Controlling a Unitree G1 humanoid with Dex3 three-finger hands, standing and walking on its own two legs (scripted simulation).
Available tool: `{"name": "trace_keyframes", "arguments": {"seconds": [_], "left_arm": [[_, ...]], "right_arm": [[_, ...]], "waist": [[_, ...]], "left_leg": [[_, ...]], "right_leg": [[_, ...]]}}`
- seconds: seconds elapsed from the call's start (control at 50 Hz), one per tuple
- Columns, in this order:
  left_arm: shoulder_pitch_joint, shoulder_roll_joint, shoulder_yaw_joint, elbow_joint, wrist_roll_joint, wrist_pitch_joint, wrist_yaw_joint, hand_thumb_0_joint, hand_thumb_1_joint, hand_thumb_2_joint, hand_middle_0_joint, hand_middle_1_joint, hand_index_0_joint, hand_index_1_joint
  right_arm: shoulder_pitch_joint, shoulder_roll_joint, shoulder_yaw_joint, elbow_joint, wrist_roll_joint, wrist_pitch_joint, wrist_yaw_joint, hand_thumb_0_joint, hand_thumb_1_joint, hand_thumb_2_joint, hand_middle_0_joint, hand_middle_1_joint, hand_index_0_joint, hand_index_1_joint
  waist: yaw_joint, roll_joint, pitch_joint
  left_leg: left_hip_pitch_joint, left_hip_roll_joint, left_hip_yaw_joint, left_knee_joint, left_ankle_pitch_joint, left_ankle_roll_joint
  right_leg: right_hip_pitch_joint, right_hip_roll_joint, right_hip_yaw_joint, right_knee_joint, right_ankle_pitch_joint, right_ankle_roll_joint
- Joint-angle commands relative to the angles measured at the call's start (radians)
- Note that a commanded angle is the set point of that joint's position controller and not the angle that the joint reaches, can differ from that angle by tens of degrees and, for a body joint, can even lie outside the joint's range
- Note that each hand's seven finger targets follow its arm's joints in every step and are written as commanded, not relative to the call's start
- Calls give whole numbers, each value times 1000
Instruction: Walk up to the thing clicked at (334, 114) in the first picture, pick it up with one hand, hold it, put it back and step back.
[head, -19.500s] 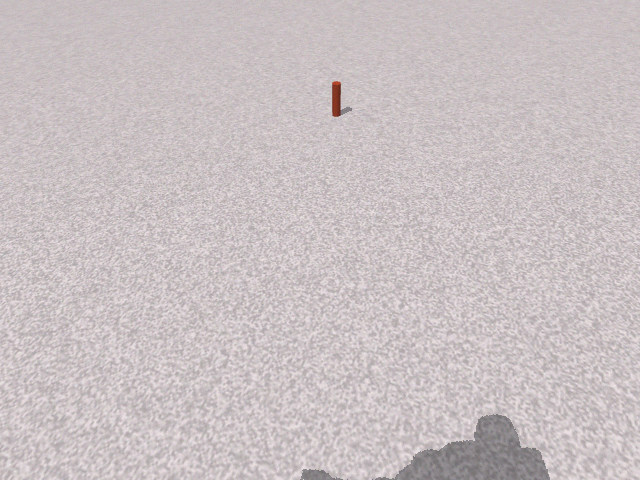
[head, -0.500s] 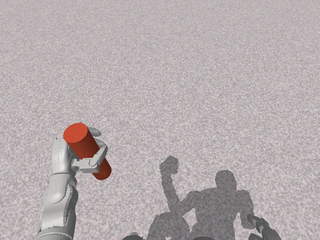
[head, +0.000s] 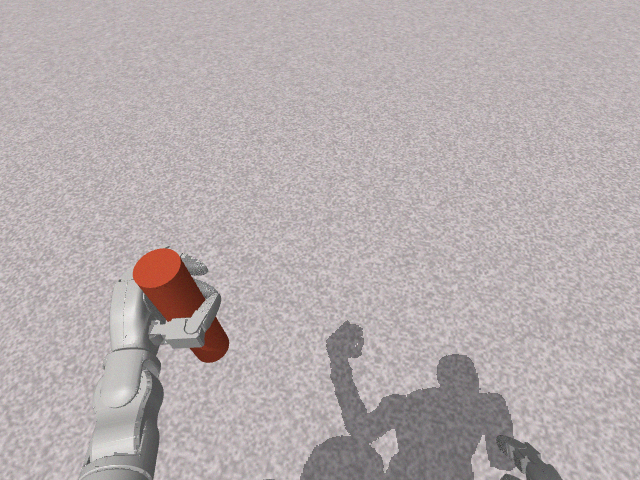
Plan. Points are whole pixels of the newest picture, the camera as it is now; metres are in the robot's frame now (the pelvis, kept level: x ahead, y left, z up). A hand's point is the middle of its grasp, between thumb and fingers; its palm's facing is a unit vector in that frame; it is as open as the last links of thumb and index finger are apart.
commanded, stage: hold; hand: left
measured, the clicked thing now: (188, 313) +0.33 +0.18 +0.03
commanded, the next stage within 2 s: none
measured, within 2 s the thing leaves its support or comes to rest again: neither
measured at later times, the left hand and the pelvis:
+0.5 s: hand (192, 298) +0.33 +0.16 +0.07, palm faces +0.08 -1.00 -0.01, open 6.9 cm; pelvis +0.00 +0.00 +0.01, yaw +0 degrees
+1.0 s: hand (194, 300) +0.33 +0.16 +0.07, palm faces +0.08 -1.00 +0.00, open 6.9 cm; pelvis +0.00 +0.00 +0.01, yaw +0 degrees
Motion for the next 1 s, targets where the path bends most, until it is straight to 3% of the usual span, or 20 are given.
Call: {"name": "trace_keyframes", "arguments": {"seconds": [0.0, 0.08, 0.12, 0.14, 0.24, 0.26, 0.34, 0.38, 0.42, 0.46, 0.48, 0.5, 0.6, 0.68, 0.7, 0.78, 0.84, 0.88, 0.92, 0.98], "left_arm": [[-268, 128, 39, -231, -13, -69, 11, 0, 431, 1214, -1291, -1361, -1298, -1360], [-237, 133, 47, -226, -10, -67, 15, 0, 452, 1235, -1295, -1372, -1300, -1373], [-285, 123, 24, -272, -11, -71, 13, 0, 455, 1235, -1300, -1375, -1305, -1377], [-271, 134, 37, -257, -12, -72, 15, 0, 463, 1236, -1302, -1371, -1306, -1374], [-272, 109, 9, -265, -14, -62, 20, 0, 434, 1212, -1297, -1356, -1298, -1360], [-268, 136, 38, -267, -16, -62, 22, 0, 431, 1220, -1294, -1360, -1296, -1364], [-272, 134, 30, -245, -7, -51, 19, 0, 420, 1217, -1296, -1365, -1300, -1368], [-290, 109, 5, -263, -6, -51, 20, 0, 451, 1232, -1301, -1368, -1303, -1373], [-284, 131, 31, -248, -6, -48, 23, 0, 456, 1228, -1310, -1376, -1315, -1377], [-272, 102, 15, -196, -8, -44, 23, 0, 480, 1224, -1305, -1364, -1310, -1364], [-273, 118, 40, -209, -12, -50, 27, 0, 494, 1235, -1303, -1371, -1307, -1372], [-247, 116, 48, -161, -11, -50, 24, 0, 494, 1243, -1310, -1378, -1314, -1379], [-257, 139, 38, -262, -8, -76, 16, 0, 483, 1214, -1303, -1368, -1310, -1365], [-269, 130, 36, -252, -14, -75, 18, 0, 472, 1221, -1295, -1359, -1297, -1361], [-249, 91, 8, -208, -17, -70, 13, 0, 471, 1229, -1304, -1373, -1308, -1374], [-292, 101, -2, -263, -15, -81, 6, 0, 479, 1238, -1320, -1388, -1325, -1389], [-276, 131, 21, -254, -8, -79, 6, 0, 468, 1214, -1306, -1368, -1312, -1367], [-268, 94, 2, -255, -10, -74, 14, 0, 469, 1226, -1307, -1376, -1311, -1377], [-262, 134, 48, -235, -9, -72, 24, 0, 466, 1228, -1306, -1372, -1309, -1374], [-232, 106, 31, -197, -7, -66, 28, 0, 472, 1235, -1316, -1379, -1318, -1383]], "right_arm": [[-21, -131, -45, -124, -3, -44, -8, 0, -899, -897, 200, 300, 200, 300], [-27, -135, -45, -127, 1, -39, -5, 0, -895, -898, 200, 300, 200, 300], [-39, -139, -48, -133, 2, -42, -5, 0, -899, -899, 200, 300, 200, 300], [-33, -140, -48, -126, 2, -41, -8, 0, -896, -898, 200, 300, 200, 300], [-29, -130, -40, -128, 1, -47, -13, 0, -902, -900, 200, 300, 200, 300], [-27, -129, -40, -121, 3, -45, -13, 0, -898, -899, 200, 300, 200, 300], [-35, -133, -44, -117, 3, -45, -12, 0, -899, -899, 200, 300, 200, 300], [-42, -130, -42, -126, 2, -44, -10, 0, -895, -899, 200, 300, 200, 300], [-32, -133, -45, -120, 2, -43, -10, 0, -895, -898, 200, 300, 200, 300], [-41, -127, -40, -122, 2, -44, -8, 0, -894, -898, 200, 300, 200, 300], [-46, -125, -40, -123, 2, -46, -6, 0, -896, -899, 200, 300, 200, 300], [-50, -129, -42, -121, 2, -47, -6, 0, -894, -899, 200, 300, 200, 300], [-40, -130, -43, -128, 0, -49, -6, 0, -905, -901, 200, 300, 200, 300], [-32, -131, -43, -113, 1, -51, -8, 0, -901, -901, 200, 300, 200, 300], [-40, -127, -38, -116, 2, -54, -8, 0, -900, -901, 200, 300, 200, 300], [-49, -130, -42, -119, 1, -58, -11, 0, -898, -899, 200, 300, 200, 300], [-39, -132, -46, -111, -1, -56, -10, 0, -898, -899, 200, 300, 200, 300], [-50, -130, -44, -124, 1, -57, -8, 0, -898, -900, 200, 300, 200, 300], [-49, -130, -42, -117, 3, -55, -10, 0, -896, -899, 200, 300, 200, 300], [-57, -126, -39, -120, 3, -53, -9, 0, -899, -901, 200, 300, 200, 300]], "waist": [[-8, -8, -263], [-5, -11, -264], [-8, 11, -260], [-7, 7, -264], [-19, -31, -292], [-8, -28, -280], [-8, -21, -251], [-11, -18, -239], [-4, -2, -249], [-13, -19, -197], [-1, -27, -194], [-8, -38, -193], [4, 10, -299], [-11, -12, -280], [-20, -28, -228], [-16, -30, -242], [-4, 6, -258], [-4, -18, -234], [5, -14, -242], [-2, -57, -195]], "left_leg": [[173, -36, 6, -125, 257, 27], [190, -37, 9, -144, 250, 26], [210, -32, 3, -157, 237, 20], [217, -31, -1, -161, 240, 20], [231, -34, 9, -146, 306, 30], [219, -37, 11, -150, 298, 30], [228, -36, 16, -161, 292, 30], [229, -36, 11, -174, 274, 27], [236, -34, 10, -181, 270, 24], [208, -33, 8, -193, 226, 23], [192, -36, 11, -190, 212, 24], [196, -35, 10, -192, 205, 25], [263, -37, 11, -182, 287, 24], [259, -34, 9, -175, 311, 29], [238, -33, 11, -181, 279, 27], [246, -38, 15, -185, 251, 30], [259, -37, 12, -186, 281, 26], [251, -35, 9, -196, 267, 23], [252, -37, 13, -195, 272, 26], [229, -36, 11, -200, 246, 27]], "right_leg": [[113, 26, -7, -137, 313, -16], [131, 26, -8, -147, 306, -17], [112, 29, -13, -147, 283, -22], [117, 31, -16, -148, 281, -22], [166, 24, -5, -163, 368, -10], [173, 21, -4, -167, 366, -9], [157, 20, -3, -178, 354, -10], [156, 22, -7, -183, 333, -14], [156, 25, -10, -186, 318, -17], [140, 26, -15, -189, 282, -18], [142, 25, -13, -194, 268, -17], [136, 25, -14, -192, 261, -16], [185, 24, -7, -181, 331, -17], [174, 24, -6, -183, 361, -13], [150, 25, -8, -187, 336, -13], [153, 17, -2, -201, 317, -10], [166, 22, -7, -193, 330, -15], [171, 24, -12, -197, 318, -16], [179, 20, -9, -198, 322, -15], [170, 21, -12, -207, 299, -13]]}}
